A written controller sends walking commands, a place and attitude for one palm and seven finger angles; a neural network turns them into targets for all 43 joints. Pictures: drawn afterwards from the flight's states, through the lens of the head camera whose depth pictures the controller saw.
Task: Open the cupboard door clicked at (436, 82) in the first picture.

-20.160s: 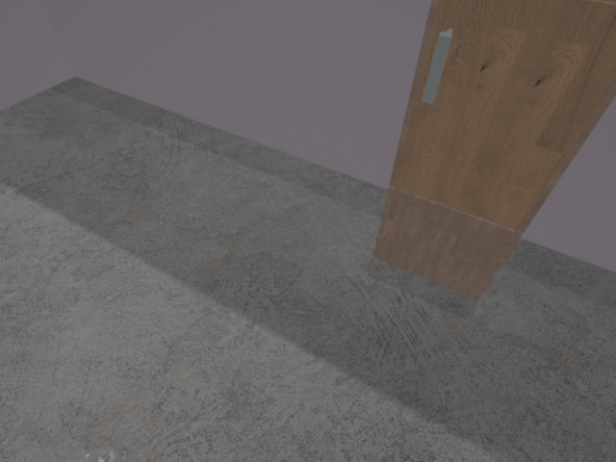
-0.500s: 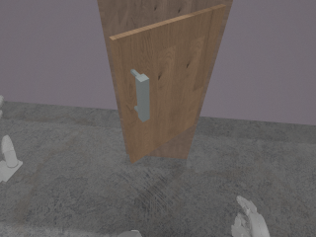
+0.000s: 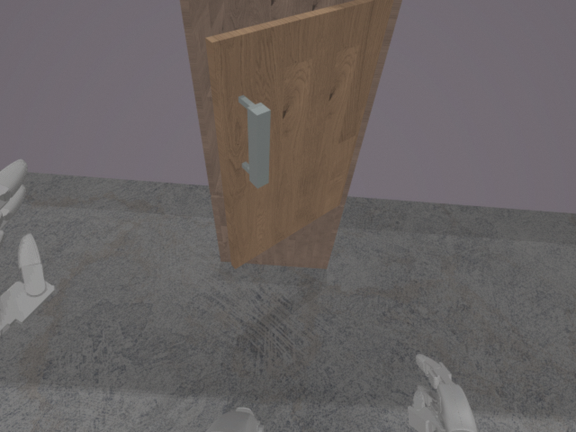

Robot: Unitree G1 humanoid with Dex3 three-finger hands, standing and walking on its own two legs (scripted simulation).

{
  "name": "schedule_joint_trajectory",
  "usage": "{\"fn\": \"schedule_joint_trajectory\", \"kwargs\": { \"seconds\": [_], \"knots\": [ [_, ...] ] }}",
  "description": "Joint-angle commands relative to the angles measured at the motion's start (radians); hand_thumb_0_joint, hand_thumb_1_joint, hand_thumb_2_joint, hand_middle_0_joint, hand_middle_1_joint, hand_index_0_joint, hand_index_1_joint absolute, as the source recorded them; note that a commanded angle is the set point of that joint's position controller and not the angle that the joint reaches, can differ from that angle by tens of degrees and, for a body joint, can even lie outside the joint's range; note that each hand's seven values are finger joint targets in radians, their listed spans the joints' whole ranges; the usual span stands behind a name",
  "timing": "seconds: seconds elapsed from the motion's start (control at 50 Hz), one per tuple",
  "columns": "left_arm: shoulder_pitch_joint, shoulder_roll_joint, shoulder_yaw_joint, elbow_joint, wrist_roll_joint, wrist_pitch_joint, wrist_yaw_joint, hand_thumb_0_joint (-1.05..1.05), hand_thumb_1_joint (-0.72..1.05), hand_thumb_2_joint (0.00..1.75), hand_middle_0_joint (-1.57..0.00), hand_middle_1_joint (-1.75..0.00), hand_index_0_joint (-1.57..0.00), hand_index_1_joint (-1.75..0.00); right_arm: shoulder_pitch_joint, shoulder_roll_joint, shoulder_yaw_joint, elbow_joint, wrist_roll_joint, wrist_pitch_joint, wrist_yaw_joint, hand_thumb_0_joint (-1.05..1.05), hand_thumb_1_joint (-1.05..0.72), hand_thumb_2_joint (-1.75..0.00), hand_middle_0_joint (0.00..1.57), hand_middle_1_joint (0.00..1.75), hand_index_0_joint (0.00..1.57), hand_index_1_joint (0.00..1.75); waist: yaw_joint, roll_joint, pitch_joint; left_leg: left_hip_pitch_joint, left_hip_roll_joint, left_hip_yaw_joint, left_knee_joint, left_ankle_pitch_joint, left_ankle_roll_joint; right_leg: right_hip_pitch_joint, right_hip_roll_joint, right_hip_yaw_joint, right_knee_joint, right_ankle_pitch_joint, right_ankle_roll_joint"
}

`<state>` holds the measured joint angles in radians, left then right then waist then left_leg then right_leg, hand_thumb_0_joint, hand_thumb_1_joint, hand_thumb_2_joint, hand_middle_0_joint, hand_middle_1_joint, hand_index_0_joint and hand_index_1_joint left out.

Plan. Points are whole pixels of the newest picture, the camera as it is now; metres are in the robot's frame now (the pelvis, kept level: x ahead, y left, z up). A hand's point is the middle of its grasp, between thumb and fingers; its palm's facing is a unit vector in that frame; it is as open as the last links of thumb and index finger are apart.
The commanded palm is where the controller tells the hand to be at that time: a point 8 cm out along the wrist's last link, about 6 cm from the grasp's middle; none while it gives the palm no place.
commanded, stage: stop stepping back and stand still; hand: left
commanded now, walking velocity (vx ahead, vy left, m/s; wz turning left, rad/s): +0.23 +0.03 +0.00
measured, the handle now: (251, 142) +0.55 +0.13 +0.08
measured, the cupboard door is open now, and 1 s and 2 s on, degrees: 42 42 42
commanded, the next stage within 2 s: let the arm hang, fingers relaxed in 1.22 s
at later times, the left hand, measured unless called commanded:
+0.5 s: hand out of the picture +0.10 +0.27 +0.17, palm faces +0.53 -0.75 -0.40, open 7.4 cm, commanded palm +0.04 +0.30 +0.19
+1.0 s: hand out of the picture +0.07 +0.31 +0.16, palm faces +0.45 -0.76 -0.46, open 7.4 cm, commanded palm +0.02 +0.34 +0.19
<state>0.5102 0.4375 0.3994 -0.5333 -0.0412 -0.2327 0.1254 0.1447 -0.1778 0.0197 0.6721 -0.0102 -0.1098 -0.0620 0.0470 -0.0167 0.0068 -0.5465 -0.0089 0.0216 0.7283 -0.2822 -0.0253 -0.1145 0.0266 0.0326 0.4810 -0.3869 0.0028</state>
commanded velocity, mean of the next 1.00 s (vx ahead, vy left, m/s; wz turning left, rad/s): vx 0.09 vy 0.01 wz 0.00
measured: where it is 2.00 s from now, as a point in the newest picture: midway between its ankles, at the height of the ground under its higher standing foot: outside the picture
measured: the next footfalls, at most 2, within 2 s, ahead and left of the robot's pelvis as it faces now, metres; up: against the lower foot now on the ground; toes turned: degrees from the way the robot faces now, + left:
left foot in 0.04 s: +0.11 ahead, +0.08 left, +0.00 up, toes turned +1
right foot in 0.30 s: -0.03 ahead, -0.08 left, +0.00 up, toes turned -1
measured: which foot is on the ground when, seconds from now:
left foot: up 0.00-0.02, down 0.04-0.30, up 0.32-0.54, down 0.56-1.00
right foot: down 0.00-0.06, up 0.08-0.28, down 0.30-1.00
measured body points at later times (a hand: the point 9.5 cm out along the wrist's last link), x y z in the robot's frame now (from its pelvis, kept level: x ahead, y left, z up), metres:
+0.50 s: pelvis -0.08 +0.00 +0.01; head -0.11 -0.01 +0.46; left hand +0.06 +0.31 +0.19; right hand +0.06 -0.25 -0.08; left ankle -0.07 +0.13 -0.70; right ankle -0.07 -0.08 -0.73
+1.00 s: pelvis -0.11 +0.03 +0.01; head -0.11 +0.04 +0.46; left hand +0.04 +0.34 +0.19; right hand +0.06 -0.19 -0.07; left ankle -0.10 +0.15 -0.73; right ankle -0.07 -0.08 -0.73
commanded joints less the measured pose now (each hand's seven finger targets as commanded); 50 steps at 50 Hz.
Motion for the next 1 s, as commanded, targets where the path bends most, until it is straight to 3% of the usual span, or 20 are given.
{"fn": "schedule_joint_trajectory", "kwargs": {
  "seconds": [0.0, 0.02, 0.04, 0.06, 0.08, 0.12, 0.18, 0.22, 0.24, 0.26, 0.28, 0.3, 0.32, 0.36, 0.44, 0.48, 0.54, 0.6, 0.74, 0.98],
  "knots": [
    [-0.047, 0.189, 0.146, -0.204, -0.026, 0.004, 0.013, 0.0, 0.9, 0.9, -0.2, -0.3, -0.2, -0.3, -0.061, -0.146, -0.041, -0.193, 0.023, -0.033, -0.052, 0.0, -0.9, -0.9, 0.2, 0.3, 0.2, 0.3, -0.067, 0.107, -0.138, 0.432, 0.053, -0.066, -0.302, 0.554, 0.044, -0.168, -0.091, -0.076, 0.185, 0.671, 0.014],
    [-0.031, 0.219, 0.163, -0.268, -0.027, 0.002, 0.01, 0.0, 0.9, 0.9, -0.2, -0.3, -0.2, -0.3, -0.058, -0.172, -0.062, -0.205, 0.018, -0.051, -0.04, 0.0, -0.9, -0.9, 0.2, 0.3, 0.2, 0.3, -0.04, 0.299, -0.221, 0.549, 0.207, -0.25, -0.379, 0.785, 0.101, -0.227, -0.005, -0.067, 0.335, 0.098, 0.022],
    [-0.052, 0.168, 0.129, -0.263, -0.038, -0.029, 0.002, 0.0, 0.9, 0.9, -0.2, -0.3, -0.2, -0.3, -0.009, -0.161, -0.065, -0.191, 0.018, -0.075, -0.018, 0.0, -0.9, -0.9, 0.2, 0.3, 0.2, 0.3, -0.041, 0.268, -0.193, 0.503, 0.247, -0.283, -0.443, 0.673, 0.127, -0.207, 0.034, 0.006, 0.421, -0.236, -0.002],
    [-0.014, 0.189, 0.165, -0.228, -0.026, -0.031, 0.011, 0.0, 0.9, 0.9, -0.2, -0.3, -0.2, -0.3, -0.015, -0.158, -0.072, -0.194, 0.004, -0.099, -0.009, 0.0, -0.9, -0.9, 0.2, 0.3, 0.2, 0.3, -0.031, 0.229, -0.189, 0.481, 0.28, -0.394, -0.498, 0.42, 0.132, -0.268, 0.051, 0.01, 0.448, -0.232, 0.004],
    [0.017, 0.209, 0.191, -0.28, -0.035, -0.029, 0.019, 0.0, 0.9, 0.9, -0.2, -0.3, -0.2, -0.3, -0.015, -0.141, -0.065, -0.2, 0.0, -0.105, -0.007, 0.0, -0.9, -0.9, 0.2, 0.3, 0.2, 0.3, -0.039, 0.261, -0.21, 0.439, 0.284, -0.432, -0.541, 0.202, 0.112, -0.242, 0.021, 0.039, 0.444, -0.185, 0.002],
    [0.096, 0.228, 0.225, -0.318, -0.025, -0.027, 0.035, 0.0, 0.9, 0.9, -0.2, -0.3, -0.2, -0.3, -0.025, -0.135, -0.062, -0.208, -0.005, -0.104, -0.005, 0.0, -0.9, -0.9, 0.2, 0.3, 0.2, 0.3, -0.034, 0.21, -0.197, 0.321, 0.225, -0.332, -0.632, -0.209, 0.076, -0.138, 0.019, -0.006, 0.347, -0.096, -0.007],
    [0.172, 0.157, 0.172, -0.244, -0.011, 0.004, 0.049, 0.0, 0.9, 0.9, -0.2, -0.3, -0.2, -0.3, -0.036, -0.14, -0.053, -0.222, -0.007, -0.071, -0.009, 0.0, -0.9, -0.9, 0.2, 0.3, 0.2, 0.3, -0.039, 0.327, -0.071, 0.03, 0.169, -0.192, -0.728, -0.406, 0.024, 0.066, 0.075, -0.128, 0.227, -0.126, -0.023],
    [0.15, 0.168, 0.168, -0.204, -0.003, 0.014, 0.051, 0.0, 0.9, 0.9, -0.2, -0.3, -0.2, -0.3, -0.024, -0.145, -0.064, -0.216, -0.009, -0.058, -0.016, 0.0, -0.9, -0.9, 0.2, 0.3, 0.2, 0.3, -0.038, 0.258, -0.065, -0.001, 0.126, -0.119, -0.646, -0.364, 0.005, 0.156, 0.071, -0.158, 0.039, -0.108, -0.036],
    [0.138, 0.166, 0.15, -0.18, -0.001, 0.018, 0.046, 0.0, 0.9, 0.9, -0.2, -0.3, -0.2, -0.3, -0.024, -0.137, -0.063, -0.211, -0.01, -0.048, -0.021, 0.0, -0.9, -0.9, 0.2, 0.3, 0.2, 0.3, -0.041, 0.133, -0.062, 0.032, 0.079, -0.066, -0.516, -0.287, -0.003, 0.14, 0.025, -0.119, -0.107, -0.083, -0.048],
    [0.109, 0.187, 0.155, -0.167, 0.004, 0.023, 0.042, 0.0, 0.9, 0.9, -0.2, -0.3, -0.2, -0.3, -0.006, -0.132, -0.068, -0.195, -0.004, -0.033, -0.024, 0.0, -0.9, -0.9, 0.2, 0.3, 0.2, 0.3, -0.055, -0.054, -0.07, 0.183, 0.012, 0.003, -0.208, -0.162, -0.001, -0.063, -0.121, 0.017, -0.256, -0.082, -0.091],
    [0.052, 0.207, 0.164, -0.198, -0.005, 0.021, 0.039, 0.0, 0.9, 0.9, -0.2, -0.3, -0.2, -0.3, -0.019, -0.145, -0.07, -0.194, -0.008, -0.019, -0.028, 0.0, -0.9, -0.9, 0.2, 0.3, 0.2, 0.3, -0.058, -0.164, -0.069, 0.232, -0.02, -0.033, 0.114, -0.072, -0.001, -0.303, -0.32, 0.302, -0.382, -0.258, -0.172],
    [-0.047, 0.238, 0.196, -0.216, -0.011, 0.013, 0.034, 0.0, 0.9, 0.9, -0.2, -0.3, -0.2, -0.3, -0.019, -0.162, -0.068, -0.164, -0.027, -0.017, -0.026, 0.0, -0.9, -0.9, 0.2, 0.3, 0.2, 0.3, -0.061, -0.136, -0.039, 0.152, 0.006, -0.034, 0.293, -0.026, -0.004, -0.382, -0.387, 0.299, -0.368, -0.218, -0.204],
    [-0.096, 0.196, 0.147, -0.185, -0.008, 0.018, 0.033, 0.0, 0.9, 0.9, -0.2, -0.3, -0.2, -0.3, -0.004, -0.142, -0.063, -0.155, -0.004, -0.023, -0.024, 0.0, -0.9, -0.9, 0.2, 0.3, 0.2, 0.3, -0.075, -0.148, -0.071, 0.074, 0.002, -0.061, 0.376, -0.065, -0.006, -0.347, -0.376, 0.332, -0.372, -0.381, -0.196],
    [-0.1, 0.141, 0.101, -0.041, 0.004, 0.018, 0.036, 0.0, 0.9, 0.9, -0.2, -0.3, -0.2, -0.3, 0.016, -0.159, -0.068, -0.145, 0.0, -0.038, -0.037, 0.0, -0.9, -0.9, 0.2, 0.3, 0.2, 0.3, -0.086, -0.1, 0.003, 0.086, 0.051, -0.033, 0.296, -0.029, 0.008, -0.354, -0.301, 0.222, -0.341, -0.323, -0.134],
    [-0.135, 0.145, 0.081, -0.071, 0.034, -0.008, 0.05, 0.0, 0.9, 0.9, -0.2, -0.3, -0.2, -0.3, -0.023, -0.148, -0.056, -0.144, -0.004, -0.079, -0.059, 0.0, -0.9, -0.9, 0.2, 0.3, 0.2, 0.3, -0.043, -0.065, 0.029, 0.191, 0.046, 0.036, -0.077, -0.104, 0.054, -0.237, -0.28, 0.169, -0.27, -0.17, -0.133],
    [-0.112, 0.148, 0.098, -0.114, 0.033, -0.014, 0.061, 0.0, 0.9, 0.9, -0.2, -0.3, -0.2, -0.3, 0.007, -0.142, -0.049, -0.146, -0.009, -0.09, -0.055, 0.0, -0.9, -0.9, 0.2, 0.3, 0.2, 0.3, -0.046, -0.045, -0.012, 0.281, 0.025, 0.06, -0.268, -0.061, 0.067, -0.166, -0.23, 0.127, -0.205, -0.1, -0.104],
    [-0.057, 0.166, 0.131, -0.186, 0.014, -0.027, 0.063, 0.0, 0.9, 0.9, -0.2, -0.3, -0.2, -0.3, -0.001, -0.169, -0.065, -0.185, 0.003, -0.092, -0.047, 0.0, -0.9, -0.9, 0.2, 0.3, 0.2, 0.3, -0.04, 0.097, -0.072, 0.374, 0.134, -0.074, -0.336, 0.204, 0.089, -0.103, -0.101, 0.02, -0.009, 0.224, -0.03],
    [-0.023, 0.154, 0.145, -0.162, 0.012, -0.032, 0.047, 0.0, 0.9, 0.9, -0.2, -0.3, -0.2, -0.3, 0.004, -0.149, -0.049, -0.176, 0.01, -0.085, -0.029, 0.0, -0.9, -0.9, 0.2, 0.3, 0.2, 0.3, -0.051, 0.165, -0.028, 0.251, 0.15, -0.089, -0.383, 0.125, 0.083, -0.077, -0.052, -0.047, 0.018, 0.196, -0.005],
    [-0.004, 0.121, 0.118, -0.068, 0.004, -0.03, 0.038, 0.0, 0.9, 0.9, -0.2, -0.3, -0.2, -0.3, 0.007, -0.144, -0.054, -0.179, 0.011, -0.087, -0.013, 0.0, -0.9, -0.9, 0.2, 0.3, 0.2, 0.3, -0.056, 0.009, -0.036, 0.261, 0.075, -0.012, -0.292, 0.049, 0.048, -0.081, -0.109, 0.045, -0.111, 0.191, -0.024],
    [-0.031, 0.125, 0.117, -0.136, 0.012, -0.028, 0.041, 0.0, 0.9, 0.9, -0.2, -0.3, -0.2, -0.3, -0.007, -0.142, -0.049, -0.198, 0.009, -0.085, -0.019, 0.0, -0.9, -0.9, 0.2, 0.3, 0.2, 0.3, -0.042, 0.112, -0.06, 0.252, 0.094, -0.04, -0.42, 0.078, 0.042, 0.003, -0.052, -0.044, -0.074, 0.258, 0.008]
  ]
}}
